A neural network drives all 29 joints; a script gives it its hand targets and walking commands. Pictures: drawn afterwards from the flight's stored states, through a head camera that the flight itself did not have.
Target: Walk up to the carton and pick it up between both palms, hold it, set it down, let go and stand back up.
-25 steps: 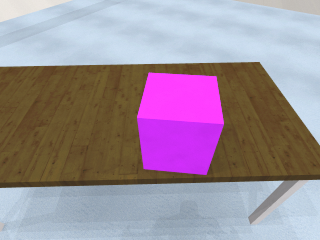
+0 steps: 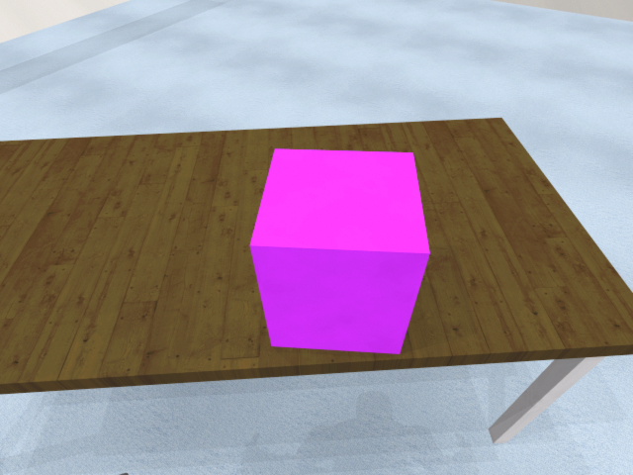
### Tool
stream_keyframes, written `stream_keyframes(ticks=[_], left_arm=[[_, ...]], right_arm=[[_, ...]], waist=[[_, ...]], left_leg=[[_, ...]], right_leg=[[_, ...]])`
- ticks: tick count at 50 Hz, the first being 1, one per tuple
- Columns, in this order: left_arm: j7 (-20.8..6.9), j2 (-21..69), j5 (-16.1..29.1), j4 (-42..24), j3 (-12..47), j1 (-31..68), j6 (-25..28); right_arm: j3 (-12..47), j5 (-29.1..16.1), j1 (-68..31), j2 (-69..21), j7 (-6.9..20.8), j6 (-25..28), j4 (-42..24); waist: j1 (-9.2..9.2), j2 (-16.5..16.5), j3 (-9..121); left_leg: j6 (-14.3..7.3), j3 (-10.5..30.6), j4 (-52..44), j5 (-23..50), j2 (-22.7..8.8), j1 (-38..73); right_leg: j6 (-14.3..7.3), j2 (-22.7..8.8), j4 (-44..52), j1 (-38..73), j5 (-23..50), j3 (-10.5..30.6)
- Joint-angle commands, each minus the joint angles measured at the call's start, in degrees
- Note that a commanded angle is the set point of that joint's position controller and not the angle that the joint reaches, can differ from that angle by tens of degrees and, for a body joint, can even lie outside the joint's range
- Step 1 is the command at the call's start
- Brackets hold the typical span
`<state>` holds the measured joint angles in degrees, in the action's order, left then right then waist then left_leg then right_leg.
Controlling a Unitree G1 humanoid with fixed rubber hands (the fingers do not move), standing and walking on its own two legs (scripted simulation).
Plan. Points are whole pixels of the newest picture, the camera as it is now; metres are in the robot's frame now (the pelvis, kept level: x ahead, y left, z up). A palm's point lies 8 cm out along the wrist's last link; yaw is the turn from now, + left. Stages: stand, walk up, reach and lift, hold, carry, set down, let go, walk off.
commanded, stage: walk up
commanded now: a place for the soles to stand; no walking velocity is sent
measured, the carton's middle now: (338, 254) +0.45 +0.00 +0.01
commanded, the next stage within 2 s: reach and lift in 0.30 s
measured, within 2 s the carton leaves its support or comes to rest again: neither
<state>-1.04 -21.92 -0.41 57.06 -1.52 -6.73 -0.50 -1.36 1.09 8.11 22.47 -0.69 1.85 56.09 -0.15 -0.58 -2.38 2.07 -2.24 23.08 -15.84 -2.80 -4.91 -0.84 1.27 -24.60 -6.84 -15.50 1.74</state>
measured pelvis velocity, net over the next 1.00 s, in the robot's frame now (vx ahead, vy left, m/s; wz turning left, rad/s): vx -0.07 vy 0.02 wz -0.01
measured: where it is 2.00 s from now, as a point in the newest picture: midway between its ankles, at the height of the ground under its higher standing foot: outside the picture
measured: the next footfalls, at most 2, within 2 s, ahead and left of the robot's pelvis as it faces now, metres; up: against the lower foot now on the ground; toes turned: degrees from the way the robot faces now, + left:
none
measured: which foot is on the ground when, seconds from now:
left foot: down 0.00-1.00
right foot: down 0.00-1.00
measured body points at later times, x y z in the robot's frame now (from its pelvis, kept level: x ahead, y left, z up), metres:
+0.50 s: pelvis -0.04 -0.01 -0.01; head +0.02 +0.01 +0.43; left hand +0.16 +0.27 -0.12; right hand +0.11 -0.30 -0.11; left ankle -0.04 +0.14 -0.74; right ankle -0.02 -0.11 -0.74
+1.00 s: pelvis -0.07 +0.02 -0.01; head -0.08 +0.02 +0.44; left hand +0.13 +0.28 -0.07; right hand +0.08 -0.25 -0.07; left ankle -0.04 +0.14 -0.74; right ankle -0.02 -0.11 -0.74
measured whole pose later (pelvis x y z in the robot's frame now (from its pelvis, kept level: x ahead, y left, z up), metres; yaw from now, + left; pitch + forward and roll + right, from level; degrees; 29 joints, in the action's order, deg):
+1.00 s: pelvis -0.07 +0.02 -0.01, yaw -1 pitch -8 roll +0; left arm 1.4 -15.9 0.7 25.3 -2.0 -6.4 -20.5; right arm -6.4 1.0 12.1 15.4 4.0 0.3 31.2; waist -1.6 0.0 -7.1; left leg -0.3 -3.9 29.3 -13.8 -2.1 -7.8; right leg 1.0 -0.1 -28.0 -8.6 -11.7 1.9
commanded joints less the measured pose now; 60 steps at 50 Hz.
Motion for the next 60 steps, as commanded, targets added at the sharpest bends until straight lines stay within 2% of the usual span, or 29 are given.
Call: stream_keyframes(ticks=[1, 7, 9, 11, 13, 15, 16, 17, 18, 20, 21, 23, 25, 28, 29, 31, 35, 36, 38, 40, 42, 44, 46, 47, 49, 51, 52, 56, 60], left_arm=[[0.5, -10.3, 0.0, -3.1, -2.2, 1.7, 1.1], [0.5, -10.9, -0.3, -3.8, -2.5, 2.2, 1.1], [0.5, -11.4, -0.5, -3.9, -2.3, 2.9, 1.0], [0.5, -11.9, -0.1, -3.5, -2.7, 2.3, 0.9], [0.4, -11.0, -0.3, -3.9, -2.7, 2.5, 0.9], [0.4, -10.9, -0.4, -4.1, -2.4, 2.5, 1.1], [2.4, -6.9, -1.0, -18.5, -2.9, 20.6, -9.6], [2.7, -7.2, -0.8, -21.2, -2.5, 19.5, -15.3], [2.2, -6.4, -0.4, -22.9, -2.1, 16.4, -18.9], [0.7, -7.3, -1.0, -29.3, -3.0, 12.3, -22.3], [0.2, -7.1, -2.2, -30.1, -3.7, 10.5, -22.9], [0.3, -6.8, -4.9, -31.4, -6.9, 7.4, -24.1], [0.3, -5.9, -4.9, -34.6, -7.3, 4.4, -23.7], [0.5, -6.6, -5.6, -36.4, -9.1, 4.5, -22.8], [0.7, -5.8, -5.6, -36.0, -9.5, 3.6, -22.8], [1.0, -5.6, -5.8, -36.1, -8.7, 4.8, -23.0], [1.4, -3.6, -3.2, -38.2, -6.6, 6.6, -22.8], [1.6, -3.4, -2.2, -39.3, -6.5, 7.5, -22.4], [2.1, -3.0, -1.1, -39.9, -5.4, 7.7, -22.0], [2.4, -2.0, -0.4, -41.3, -3.9, 7.3, -21.6], [2.8, -1.0, -0.1, -40.9, -3.2, 8.2, -20.6], [2.6, -0.8, 1.1, -42.2, -2.6, 8.2, -18.7], [3.0, 0.1, 1.1, -39.7, -2.2, 8.2, -18.4], [2.8, -0.3, 1.1, -39.5, -2.5, 9.3, -17.8], [2.9, 0.0, 0.7, -40.1, -3.1, 9.2, -17.3], [2.5, -0.5, 1.7, -39.5, -3.6, 8.8, -16.6], [2.1, -1.3, 1.4, -39.0, -3.9, 9.3, -16.0], [1.2, -1.4, 1.3, -37.7, -5.6, 6.6, -14.1], [0.3, -3.1, 4.5, -39.3, -6.2, 6.0, -11.8]], right_arm=[[-2.5, 0.0, -1.5, 10.9, -0.6, 0.8, -4.0], [-2.8, 0.2, -1.0, 10.8, -0.7, 1.0, -3.9], [-2.7, 0.1, 0.1, 10.9, -0.7, 1.0, -3.6], [-2.8, 0.0, -1.2, 11.0, -0.5, 1.0, -3.8], [-3.2, -0.2, -0.4, 10.6, -0.6, 0.9, -3.8], [-2.5, -0.1, -0.6, 10.2, -0.5, 0.8, -4.0], [-4.4, 3.7, -18.5, 0.5, 1.2, 9.6, 0.4], [-6.7, 4.2, -15.8, 4.2, 3.2, 9.8, 1.0], [-7.0, 3.8, -12.7, 4.9, 4.0, 9.5, 1.8], [-7.6, 1.5, -9.0, 6.3, 3.5, 10.1, -4.7], [-7.4, 0.2, -6.7, 6.8, 3.1, 10.3, -5.4], [-6.5, -1.5, -3.1, 7.6, 2.6, 10.4, -6.2], [-7.3, -2.3, -1.4, 7.6, 1.7, 11.4, -8.1], [-6.7, -1.7, -1.4, 6.4, 0.7, 10.8, -11.2], [-5.8, -1.3, -1.2, 5.4, 0.9, 10.2, -12.4], [-6.3, -0.8, -1.8, 5.3, 1.1, 8.3, -13.8], [-6.7, -0.1, -1.5, 3.1, 2.2, 5.0, -20.5], [-7.1, 0.0, -2.3, 2.5, 2.2, 4.8, -23.0], [-7.5, 0.2, -1.2, 1.9, 3.0, 3.2, -25.5], [-7.8, -0.5, -1.2, 1.8, 3.8, 2.4, -27.7], [-8.3, -0.6, -1.7, 2.9, 4.2, 1.5, -29.1], [-9.0, -0.5, -1.2, 3.2, 4.1, 1.0, -31.8], [-9.2, -0.1, -2.0, 3.7, 4.3, 1.2, -32.4], [-9.0, 0.1, -2.4, 2.7, 4.1, 0.6, -33.8], [-9.3, -0.6, -2.2, 3.2, 4.2, -0.1, -33.8], [-8.6, -0.1, -1.9, 2.4, 3.7, -0.5, -36.7], [-8.1, -0.4, -1.3, 1.6, 3.3, -1.1, -37.6], [-6.3, -1.4, 0.3, -0.7, 2.0, -2.0, -41.0], [-4.6, -2.9, 2.6, -4.8, 0.2, -1.9, -46.2]], waist=[[0.22, -2.9, 2.7], [-0.01, 1.4, 4.6], [-0.32, -0.1, 4.0], [0.19, 1.4, 4.0], [-0.25, -2.4, 3.8], [-0.30, -1.4, 4.0], [-1.93, -3.2, -6.6], [-2.25, -2.6, -7.6], [-2.56, -2.4, -4.7], [-2.79, -4.9, 6.5], [-2.75, -4.3, 10.6], [-1.36, 0.3, 13.3], [-1.39, 1.2, 14.1], [-1.73, -0.3, 10.0], [-0.84, -1.0, 7.3], [-1.54, -0.6, 1.5], [-1.10, 0.3, -2.0], [-0.82, -1.2, -1.5], [-1.19, -0.4, -1.1], [-1.59, 2.0, -1.2], [-2.02, 4.6, -1.1], [-2.45, 3.0, 0.4], [-2.24, 3.9, 1.5], [-2.24, 2.7, 0.3], [-2.18, 4.1, -0.6], [-1.39, 0.9, -1.3], [-2.04, -0.1, -0.8], [-0.51, -2.5, -2.4], [1.00, -4.8, -0.9]], left_leg=[[-4.5, 3.4, -1.9, 16.1, -4.1, 0.9], [-4.1, 1.8, -1.7, 19.5, -4.8, 1.5], [-3.8, 2.5, -2.3, 19.2, -4.8, 1.5], [-4.1, 1.8, -2.3, 19.7, -5.1, 2.7], [-4.4, 2.6, -2.1, 17.3, -4.7, 2.3], [-4.1, 1.3, -1.1, 14.7, -4.2, 2.9], [0.5, -1.3, 4.2, 5.9, 2.4, -7.4], [0.1, -0.2, 5.1, 3.2, 2.0, -5.5], [0.1, -0.7, 7.1, 4.7, 1.9, -2.9], [-0.4, -1.1, 8.9, 9.8, 3.0, -0.2], [0.0, -0.9, 10.4, 13.3, 3.5, 0.4], [0.3, -1.6, 10.0, 13.1, 3.8, 1.0], [0.3, -1.7, 10.2, 16.4, 4.4, 4.1], [-0.3, -2.3, 8.1, 14.9, 4.8, 1.4], [-0.7, -2.8, 6.8, 11.8, 4.6, -0.1], [-1.4, -3.2, 4.5, 8.3, 4.0, 0.5], [-2.1, -5.4, 1.8, 0.0, 3.6, -2.5], [-2.4, -5.3, 1.5, 0.0, 3.5, -3.2], [-2.2, -5.0, -0.5, -3.6, 3.2, -2.7], [-2.4, -5.0, -1.8, -6.5, 2.6, -4.3], [-3.8, -4.1, -5.8, -11.1, 0.1, -12.3], [-5.2, -4.1, -7.3, -12.7, -0.7, -15.4], [-5.7, -3.7, -8.7, -13.6, -1.4, -19.7], [-6.1, -3.8, -8.7, -15.1, -0.6, -19.5], [-5.9, -3.4, -10.9, -15.3, -1.3, -20.7], [-6.3, -4.0, -9.6, -14.4, -0.3, -20.8], [-6.8, -4.3, -9.6, -14.5, 0.2, -20.3], [-6.9, -4.6, -10.1, -10.5, 0.8, -17.5], [-5.1, -5.6, -6.4, -2.3, 3.7, -6.5]], right_leg=[[-3.1, -6.2, 3.9, -0.5, 18.6, 5.5], [-3.4, -6.5, 2.7, 1.3, 22.4, 6.0], [-3.6, -6.4, 2.8, 1.1, 21.1, 5.7], [-3.1, -5.9, 1.8, 0.6, 21.1, 4.7], [-3.2, -6.0, 3.1, -0.1, 19.8, 5.7], [-3.4, -6.6, 4.3, -1.6, 17.2, 6.3], [0.6, -1.8, -1.0, -14.6, 12.7, -5.1], [0.3, -1.4, -2.7, -14.7, 9.2, -4.3], [0.4, -1.6, -4.7, -14.4, 12.7, -4.9], [0.8, -2.3, -6.4, -5.6, 27.6, -4.5], [0.6, -2.1, -7.5, -1.8, 34.3, -3.7], [-0.2, -1.6, -6.6, 3.0, 30.6, -3.4], [0.1, -1.4, -6.0, 2.6, 34.1, -3.9], [1.8, -1.7, -4.6, 3.5, 33.8, -3.7], [1.7, -1.7, -3.8, 2.5, 28.4, -3.7], [1.6, -0.6, -1.0, -1.2, 19.2, -4.3], [0.3, -0.8, 2.0, -3.9, 4.5, -4.0], [0.1, -0.5, 2.1, -3.4, 3.8, -3.8], [-0.6, -0.4, 3.2, -3.8, 0.0, -3.9], [-1.0, 0.4, 2.5, -3.7, -0.5, -4.7], [-0.6, 2.0, -0.3, 3.9, 2.3, -5.4], [0.3, 3.1, -1.6, 7.5, 3.1, -5.7], [0.4, 3.7, -3.7, 10.2, 4.6, -6.4], [0.4, 3.5, -2.5, 10.1, 1.7, -5.1], [0.5, 3.9, -2.8, 11.5, 2.7, -5.8], [0.6, 3.3, -2.0, 11.3, 1.1, -4.9], [0.8, 3.2, -0.9, 11.7, -0.5, -3.8], [0.9, 2.3, 1.3, 10.7, -0.3, -2.7], [0.0, -1.2, 7.4, 0.9, -4.6, 0.1]])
